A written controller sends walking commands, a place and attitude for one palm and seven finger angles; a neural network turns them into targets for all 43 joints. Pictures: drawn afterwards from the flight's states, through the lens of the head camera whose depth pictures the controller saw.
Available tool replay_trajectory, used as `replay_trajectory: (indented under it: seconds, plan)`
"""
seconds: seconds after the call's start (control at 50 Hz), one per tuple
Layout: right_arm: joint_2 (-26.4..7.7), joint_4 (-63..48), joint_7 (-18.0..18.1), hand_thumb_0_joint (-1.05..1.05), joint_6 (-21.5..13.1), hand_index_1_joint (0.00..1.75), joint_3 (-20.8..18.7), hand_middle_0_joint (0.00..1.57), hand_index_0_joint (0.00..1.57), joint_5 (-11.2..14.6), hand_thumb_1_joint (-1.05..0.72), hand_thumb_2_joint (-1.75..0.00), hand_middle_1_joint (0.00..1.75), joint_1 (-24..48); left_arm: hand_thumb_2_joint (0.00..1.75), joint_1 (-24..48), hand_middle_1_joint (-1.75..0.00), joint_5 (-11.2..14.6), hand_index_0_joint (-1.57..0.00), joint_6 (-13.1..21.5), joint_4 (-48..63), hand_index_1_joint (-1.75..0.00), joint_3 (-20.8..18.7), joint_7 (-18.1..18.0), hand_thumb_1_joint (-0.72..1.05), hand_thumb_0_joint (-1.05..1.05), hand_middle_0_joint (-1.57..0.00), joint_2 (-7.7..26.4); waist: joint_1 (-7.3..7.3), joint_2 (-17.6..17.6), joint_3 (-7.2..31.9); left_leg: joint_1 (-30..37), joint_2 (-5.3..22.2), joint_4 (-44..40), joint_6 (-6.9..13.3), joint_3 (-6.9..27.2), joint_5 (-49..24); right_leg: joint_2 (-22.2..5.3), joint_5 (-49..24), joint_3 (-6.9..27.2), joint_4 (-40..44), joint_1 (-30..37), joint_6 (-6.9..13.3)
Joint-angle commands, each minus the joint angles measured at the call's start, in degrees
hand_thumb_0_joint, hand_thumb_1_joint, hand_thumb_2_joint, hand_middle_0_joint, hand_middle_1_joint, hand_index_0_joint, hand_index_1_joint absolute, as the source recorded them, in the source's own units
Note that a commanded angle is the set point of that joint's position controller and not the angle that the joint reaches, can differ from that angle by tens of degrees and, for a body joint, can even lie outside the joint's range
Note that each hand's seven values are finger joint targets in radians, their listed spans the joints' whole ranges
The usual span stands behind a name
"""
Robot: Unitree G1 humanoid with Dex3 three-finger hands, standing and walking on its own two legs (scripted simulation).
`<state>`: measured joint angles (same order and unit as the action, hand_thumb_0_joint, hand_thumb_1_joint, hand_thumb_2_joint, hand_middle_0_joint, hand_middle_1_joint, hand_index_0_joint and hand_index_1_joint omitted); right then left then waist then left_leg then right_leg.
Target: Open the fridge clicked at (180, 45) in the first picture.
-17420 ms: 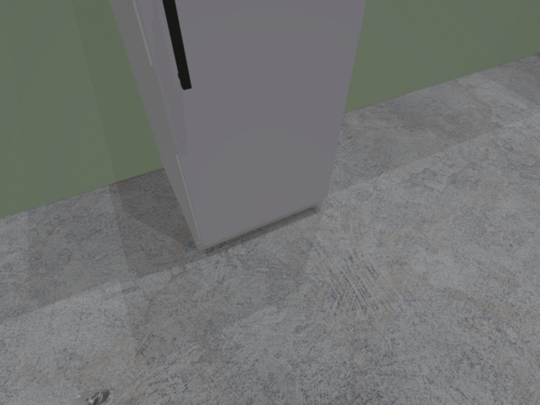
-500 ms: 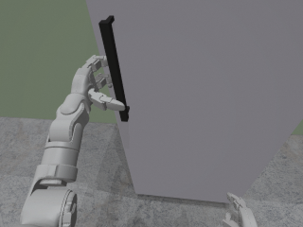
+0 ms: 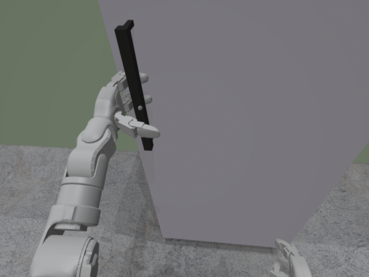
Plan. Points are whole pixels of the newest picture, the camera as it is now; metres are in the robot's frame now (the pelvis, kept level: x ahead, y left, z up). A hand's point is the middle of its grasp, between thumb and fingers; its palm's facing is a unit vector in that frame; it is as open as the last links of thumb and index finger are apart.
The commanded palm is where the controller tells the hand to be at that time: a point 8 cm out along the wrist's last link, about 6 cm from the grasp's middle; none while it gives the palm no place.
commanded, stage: slide the fingers in behind the handle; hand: left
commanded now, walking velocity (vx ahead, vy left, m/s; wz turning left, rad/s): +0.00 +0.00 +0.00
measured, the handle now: (140, 95) +0.44 +0.12 +0.20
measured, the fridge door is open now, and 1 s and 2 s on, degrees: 0 0 0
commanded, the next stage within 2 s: grip the handle and tug to test in 0.64 s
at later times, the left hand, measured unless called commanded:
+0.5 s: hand (146, 107) +0.39 +0.10 +0.21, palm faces -0.03 -1.00 -0.01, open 14.0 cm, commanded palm +0.36 +0.15 +0.21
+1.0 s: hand (146, 107) +0.39 +0.10 +0.21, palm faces -0.03 -1.00 -0.02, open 12.4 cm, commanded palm +0.36 +0.15 +0.21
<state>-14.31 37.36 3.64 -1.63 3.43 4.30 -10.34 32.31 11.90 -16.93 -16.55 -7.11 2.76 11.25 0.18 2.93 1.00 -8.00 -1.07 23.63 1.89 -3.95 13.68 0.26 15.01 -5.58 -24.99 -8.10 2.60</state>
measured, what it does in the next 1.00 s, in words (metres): stands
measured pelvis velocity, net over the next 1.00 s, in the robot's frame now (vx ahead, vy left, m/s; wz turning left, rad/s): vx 0.00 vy -0.01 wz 0.01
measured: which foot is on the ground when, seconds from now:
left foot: down 0.00-1.00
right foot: down 0.00-1.00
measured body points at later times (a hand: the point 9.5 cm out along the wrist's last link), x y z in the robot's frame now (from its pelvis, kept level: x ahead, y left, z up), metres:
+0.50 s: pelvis +0.00 +0.00 +0.00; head -0.02 -0.03 +0.45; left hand +0.38 +0.15 +0.21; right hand +0.17 -0.23 -0.10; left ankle -0.01 +0.10 -0.74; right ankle -0.01 -0.08 -0.74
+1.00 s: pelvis +0.00 -0.01 +0.00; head -0.02 -0.03 +0.45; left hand +0.38 +0.15 +0.21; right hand +0.18 -0.23 -0.10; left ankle -0.01 +0.10 -0.74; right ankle -0.01 -0.08 -0.74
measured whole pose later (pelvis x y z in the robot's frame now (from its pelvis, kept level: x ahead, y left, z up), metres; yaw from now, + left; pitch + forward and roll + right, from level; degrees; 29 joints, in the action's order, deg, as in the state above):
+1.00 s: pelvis +0.00 -0.01 +0.00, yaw +0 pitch -2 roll +1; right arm -13.7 37.3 3.3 0.0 3.6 4.2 -9.7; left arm 33.2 10.8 -16.7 -17.0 -5.1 0.2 9.8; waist -0.3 3.1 1.0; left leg -7.6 -0.9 23.5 1.5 -3.3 13.5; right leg 0.5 15.0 -6.1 -24.7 -7.5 3.0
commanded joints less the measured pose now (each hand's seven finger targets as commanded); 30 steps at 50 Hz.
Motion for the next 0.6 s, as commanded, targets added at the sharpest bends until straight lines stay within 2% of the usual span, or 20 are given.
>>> replay_trajectory:
  seconds: [0.0, 0.02, 0.06, 0.08, 0.12, 0.14, 0.18, 0.24, 0.26, 0.3, 0.32, 0.36, 0.4, 0.44, 0.46, 0.48, 0.5, 0.52, 0.56, 0.58]
  plan:
    - [-5.4, -9.5, 0.3, 0.0, -2.9, 0.3, -1.7, 0.2, 0.2, 0.1, -0.9, -0.9, 0.3, 8.1, 0.3, 26.8, -1.2, -0.2, -0.3, 4.3, 15.6, -1.2, -2.2, -1.3, -0.5, 0.0, -0.3, 7.4, -0.41, -4.3, 16.9, 7.9, 1.3, -0.6, 0.7, 5.0, -17.0, -1.2, -20.4, 3.9, 2.1, 2.7, -0.9]
    - [-5.3, -9.5, 0.2, 0.0, -2.8, 0.3, -1.7, 0.2, 0.2, 0.0, -0.9, -0.9, 0.3, 8.2, 0.3, 26.2, -1.2, -0.2, -0.3, 4.2, 15.2, -1.2, -1.7, -1.4, -0.5, 0.0, -0.3, 6.6, -0.48, -4.2, 17.0, 8.1, 1.3, -0.4, 0.6, 4.9, -17.5, -1.2, -21.0, 4.0, 1.9, 2.7, -0.9]
    - [-5.7, -9.2, 0.2, 0.0, -2.2, 0.3, -1.8, 0.2, 0.2, -0.1, -0.9, -0.9, 0.3, 8.3, 0.3, 23.0, -1.2, -0.3, -0.3, 3.8, 13.2, -1.2, -3.8, -1.9, -0.5, 0.0, -0.3, 8.7, -1.16, -5.1, 15.4, 7.0, 1.4, -0.7, 0.6, 4.7, -16.8, -1.2, -20.6, 4.0, 2.4, 2.8, -1.0]
    - [-5.4, -9.4, 0.2, 0.0, -2.1, 0.3, -1.6, 0.2, 0.2, 0.0, -0.9, -0.9, 0.3, 8.3, 0.3, 25.0, -1.2, -0.3, -0.3, 3.7, 14.3, -1.2, -1.9, -1.8, -0.5, 0.0, -0.3, 6.7, -0.48, -4.7, 15.5, 7.2, 1.3, -0.9, 0.7, 4.6, -16.4, -1.2, -20.3, 4.0, 2.5, 2.5, -1.1]
    - [-5.2, -9.6, 0.1, 0.0, -1.9, 0.3, -1.7, 0.2, 0.2, 0.1, -0.9, -0.9, 0.3, 8.6, 0.3, 24.9, -1.2, -0.6, -0.3, 3.3, 14.4, -1.2, -1.1, -2.2, -0.5, 0.0, -0.3, 5.8, -0.35, -4.8, 14.9, 7.0, 1.3, -0.6, 0.7, 4.4, -15.6, -1.1, -19.6, 4.1, 2.5, 1.8, -1.1]
    - [-5.1, -9.4, 0.1, 0.0, -1.8, 0.3, -1.6, 0.2, 0.2, 0.1, -0.9, -0.9, 0.3, 8.7, 0.3, 25.8, -1.2, -0.5, -0.3, 2.9, 13.7, -1.2, -1.1, -2.4, -0.5, 0.0, -0.3, 5.6, -0.18, -4.4, 14.0, 6.7, 1.2, -0.6, 0.7, 4.4, -14.1, -1.1, -18.4, 4.2, 2.9, 1.1, -1.3]
    - [-5.3, -9.3, 0.3, 0.0, -1.4, 0.3, -1.6, 0.2, 0.2, 0.0, -0.9, -0.9, 0.3, 8.7, 0.3, 26.2, -1.2, -0.8, -0.3, 3.0, 13.6, -1.2, -2.6, -2.9, -0.5, 0.0, -0.3, 7.6, -0.51, -4.9, 14.4, 6.6, 1.3, -1.1, 0.8, 4.5, -14.2, -1.2, -17.9, 4.3, 3.1, 1.8, -1.2]
    - [-5.2, -9.4, 0.4, 0.0, -1.4, 0.3, -1.5, 0.2, 0.2, 0.1, -0.9, -0.9, 0.3, 8.5, 0.3, 26.9, -1.2, -0.7, -0.3, 2.9, 12.7, -1.2, -1.1, -2.4, -0.5, 0.0, -0.3, 6.1, 0.09, -6.7, 14.2, 6.3, 1.1, -0.8, 1.0, 4.3, -14.1, -1.1, -18.8, 4.4, 3.1, 1.9, -1.4]
    - [-5.5, -9.1, 0.4, 0.0, -1.2, 0.3, -1.7, 0.2, 0.2, 0.0, -0.9, -0.9, 0.3, 8.5, 0.3, 26.4, -1.2, -0.6, -0.3, 3.2, 12.1, -1.2, -2.5, -2.5, -0.5, 0.0, -0.3, 7.5, -0.31, -5.4, 14.0, 6.3, 1.2, -0.9, 1.0, 4.3, -14.3, -1.3, -18.8, 4.5, 3.3, 2.1, -1.4]
    - [-5.1, -9.7, 0.3, 0.0, -1.3, 0.3, -1.5, 0.2, 0.2, 0.0, -0.9, -0.9, 0.3, 8.7, 0.3, 26.4, -1.2, -0.5, -0.3, 3.6, 13.6, -1.2, -2.0, -2.1, -0.5, 0.0, -0.3, 7.0, -0.43, -5.3, 15.7, 6.9, 1.0, -0.9, 1.0, 4.4, -15.1, -1.2, -19.8, 4.5, 2.9, 3.1, -1.3]
    - [-5.0, -9.7, 0.3, 0.0, -1.4, 0.3, -1.5, 0.2, 0.2, 0.0, -0.9, -0.9, 0.3, 8.7, 0.3, 27.3, -1.2, -0.5, -0.3, 3.8, 14.5, -1.2, -1.9, -2.0, -0.5, 0.0, -0.3, 6.9, -0.33, -3.8, 16.4, 7.4, 0.9, -0.7, 1.0, 4.1, -15.5, -1.3, -20.5, 4.8, 2.8, 3.3, -1.3]
    - [-5.2, -9.7, 0.2, 0.0, -1.3, 0.3, -1.6, 0.2, 0.2, 0.0, -0.9, -0.9, 0.3, 8.9, 0.3, 24.8, -1.2, -0.6, -0.3, 4.1, 14.2, -1.2, -1.9, -2.1, -0.5, 0.0, -0.3, 6.9, -0.77, -3.8, 15.9, 7.4, 1.2, -0.9, 0.8, 4.4, -16.0, -1.3, -20.7, 4.4, 2.8, 3.4, -1.1]
    - [-5.0, -9.8, 0.0, 0.0, -1.4, 0.3, -1.6, 0.2, 0.2, 0.1, -0.9, -0.9, 0.3, 8.7, 0.3, 24.9, -1.2, -0.4, -0.3, 4.0, 14.7, -1.2, -0.7, -2.1, -0.5, 0.0, -0.3, 5.3, -0.3, -5.1, 16.0, 7.4, 1.1, -0.7, 0.8, 4.3, -15.9, -1.1, -20.9, 4.3, 2.8, 3.1, -1.3]
    - [-5.2, -9.6, 0.1, 0.0, -1.4, 0.3, -1.8, 0.2, 0.2, 0.1, -0.9, -0.9, 0.3, 8.5, 0.3, 25.6, -1.2, -0.4, -0.3, 3.8, 14.3, -1.2, -1.4, -2.1, -0.5, 0.0, -0.3, 6.2, -0.21, -6.7, 15.6, 7.1, 1.2, -0.8, 1.0, 4.3, -15.4, -1.0, -20.6, 4.3, 2.9, 2.9, -1.4]
    - [-5.4, -9.6, 0.2, 0.0, -1.2, 0.3, -1.8, 0.2, 0.2, 0.1, -0.9, -0.9, 0.3, 8.9, 0.3, 24.8, -1.2, -0.5, -0.3, 4.0, 14.4, -1.2, -1.2, -2.2, -0.5, 0.0, -0.3, 6.2, -0.51, -5.7, 15.1, 7.1, 1.3, -1.0, 0.9, 4.3, -15.0, -1.1, -19.7, 4.3, 3.2, 2.7, -1.4]
    - [-5.2, -9.6, 0.1, 0.0, -1.3, 0.3, -1.7, 0.2, 0.2, 0.0, -0.9, -0.9, 0.3, 8.7, 0.3, 26.9, -1.2, -0.7, -0.3, 4.2, 15.4, -1.2, -0.4, -2.2, -0.5, 0.0, -0.3, 5.7, -0.08, -4.5, 15.5, 7.5, 1.1, -1.0, 1.0, 4.4, -15.5, -1.1, -20.1, 4.5, 3.0, 2.7, -1.3]
    - [-5.0, -9.9, 0.0, 0.0, -1.5, 0.3, -1.7, 0.2, 0.2, 0.0, -0.9, -0.9, 0.3, 8.7, 0.3, 26.6, -1.2, -0.9, -0.3, 4.2, 16.4, -1.2, 1.0, -2.1, -0.5, 0.0, -0.3, 4.1, 0.0, -3.8, 16.0, 8.2, 1.2, -0.8, 0.9, 4.4, -16.4, -1.1, -20.8, 4.2, 2.6, 2.6, -1.1]
    - [-5.0, -9.9, -0.1, 0.0, -1.5, 0.3, -1.8, 0.2, 0.2, 0.0, -0.9, -0.9, 0.3, 8.7, 0.3, 25.5, -1.2, -0.7, -0.3, 4.0, 15.5, -1.2, 0.4, -2.1, -0.5, 0.0, -0.3, 4.3, -0.15, -4.4, 16.2, 8.2, 1.1, -0.5, 0.9, 4.4, -16.4, -1.0, -21.3, 4.3, 2.6, 2.6, -1.3]
    - [-5.5, -9.5, 0.1, 0.0, -1.2, 0.3, -1.9, 0.2, 0.2, -0.2, -0.9, -0.9, 0.3, 8.6, 0.3, 23.9, -1.2, -0.7, -0.3, 4.2, 15.3, -1.2, -2.7, -2.5, -0.5, 0.0, -0.3, 7.8, -0.93, -5.6, 16.2, 7.5, 1.1, -0.9, 0.9, 4.4, -16.5, -1.2, -21.5, 4.3, 2.9, 3.9, -1.3]
    - [-5.3, -9.9, 0.0, 0.0, -1.1, 0.3, -1.7, 0.2, 0.2, -0.1, -0.9, -0.9, 0.3, 9.1, 0.3, 24.4, -1.2, -0.8, -0.3, 4.2, 16.4, -1.2, -1.4, -2.2, -0.5, 0.0, -0.3, 6.6, -0.74, -4.5, 16.2, 7.4, 1.1, -1.1, 0.9, 4.3, -16.5, -1.2, -21.5, 4.4, 2.8, 4.0, -1.2]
